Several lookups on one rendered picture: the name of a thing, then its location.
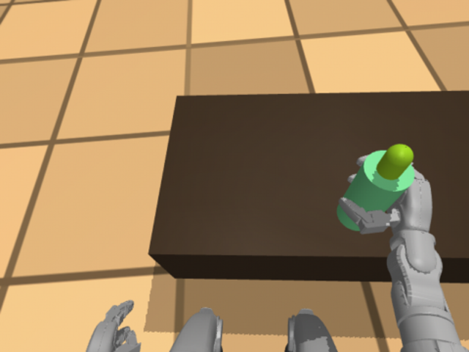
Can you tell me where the right robot arm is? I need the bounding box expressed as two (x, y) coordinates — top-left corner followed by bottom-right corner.
(387, 229), (469, 352)

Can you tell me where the right robot hand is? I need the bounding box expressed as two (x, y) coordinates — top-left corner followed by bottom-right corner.
(339, 155), (432, 235)

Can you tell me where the bottle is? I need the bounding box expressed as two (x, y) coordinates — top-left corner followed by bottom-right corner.
(336, 144), (415, 231)

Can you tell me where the left robot hand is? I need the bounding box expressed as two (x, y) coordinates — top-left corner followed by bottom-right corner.
(86, 300), (141, 352)

